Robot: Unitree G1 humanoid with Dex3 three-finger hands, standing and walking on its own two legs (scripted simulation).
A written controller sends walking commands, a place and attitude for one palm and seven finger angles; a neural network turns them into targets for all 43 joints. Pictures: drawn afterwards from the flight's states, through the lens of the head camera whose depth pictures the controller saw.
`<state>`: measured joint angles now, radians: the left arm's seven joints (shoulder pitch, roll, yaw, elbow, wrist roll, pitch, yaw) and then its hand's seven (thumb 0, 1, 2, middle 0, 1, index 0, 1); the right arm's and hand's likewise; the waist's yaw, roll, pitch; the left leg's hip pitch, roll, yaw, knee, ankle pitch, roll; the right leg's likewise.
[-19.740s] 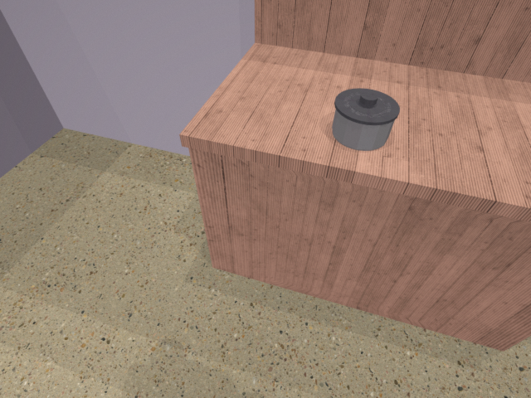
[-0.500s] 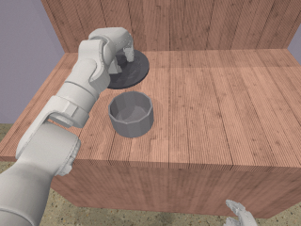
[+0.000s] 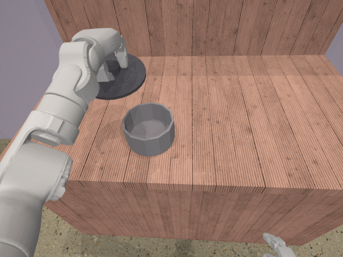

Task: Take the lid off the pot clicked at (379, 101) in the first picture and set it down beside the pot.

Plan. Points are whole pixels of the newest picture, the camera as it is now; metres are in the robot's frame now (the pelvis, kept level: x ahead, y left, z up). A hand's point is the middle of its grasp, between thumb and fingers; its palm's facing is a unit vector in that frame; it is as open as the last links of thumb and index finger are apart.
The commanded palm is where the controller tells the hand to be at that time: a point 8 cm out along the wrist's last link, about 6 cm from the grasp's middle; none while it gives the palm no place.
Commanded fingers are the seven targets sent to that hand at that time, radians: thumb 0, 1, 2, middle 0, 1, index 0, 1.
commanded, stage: move the lid sideways beside the pot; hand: left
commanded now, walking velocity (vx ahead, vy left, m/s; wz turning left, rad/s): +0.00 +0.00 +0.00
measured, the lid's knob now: (111, 67) +0.49 +0.15 +0.20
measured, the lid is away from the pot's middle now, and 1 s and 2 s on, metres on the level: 0.07 0.19 0.24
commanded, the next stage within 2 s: lower the lid onto the table in 1.54 s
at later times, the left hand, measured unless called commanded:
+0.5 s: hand (76, 72) +0.45 +0.21 +0.22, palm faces -0.22 +0.00 -0.97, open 7.1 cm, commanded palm +0.43 +0.21 +0.30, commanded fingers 0.00 0.74 0.91 -0.94 -1.03 -0.90 -1.00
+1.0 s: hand (52, 72) +0.45 +0.26 +0.23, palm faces -0.24 -0.03 -0.97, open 7.1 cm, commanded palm +0.43 +0.26 +0.30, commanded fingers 0.00 0.74 0.91 -0.94 -1.03 -0.90 -1.00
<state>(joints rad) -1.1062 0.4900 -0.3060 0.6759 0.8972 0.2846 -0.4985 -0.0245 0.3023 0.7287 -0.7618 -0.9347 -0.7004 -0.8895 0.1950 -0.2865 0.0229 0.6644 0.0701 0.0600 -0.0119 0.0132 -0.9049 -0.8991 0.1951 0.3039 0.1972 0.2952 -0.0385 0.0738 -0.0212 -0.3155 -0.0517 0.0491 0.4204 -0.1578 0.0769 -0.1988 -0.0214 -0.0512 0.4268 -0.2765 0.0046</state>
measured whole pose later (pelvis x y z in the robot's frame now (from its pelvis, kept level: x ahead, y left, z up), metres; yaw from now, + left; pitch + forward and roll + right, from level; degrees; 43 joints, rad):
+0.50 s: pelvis -0.01 +0.01 +0.00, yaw +1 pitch +3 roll -1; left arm -1.10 0.60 -0.26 0.71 0.91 0.21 -0.53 -0.03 0.30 0.73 -0.76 -0.94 -0.70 -0.89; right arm 0.20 -0.29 0.03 0.65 0.08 0.09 -0.02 0.01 -0.90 -0.90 0.20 0.30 0.20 0.30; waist -0.04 0.07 -0.01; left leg -0.34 -0.05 0.04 0.44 -0.15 0.08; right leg -0.21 -0.02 -0.06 0.42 -0.26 0.01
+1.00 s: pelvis -0.01 +0.01 +0.00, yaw +0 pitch +4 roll -2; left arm -1.09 0.71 -0.17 0.76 0.93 0.13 -0.55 -0.04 0.30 0.73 -0.77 -0.94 -0.69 -0.89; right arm 0.23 -0.30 0.02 0.65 0.09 0.12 -0.02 0.01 -0.90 -0.90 0.20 0.30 0.20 0.30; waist -0.06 0.06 -0.01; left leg -0.37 -0.05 0.05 0.44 -0.15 0.10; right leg -0.23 -0.02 -0.05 0.41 -0.25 0.02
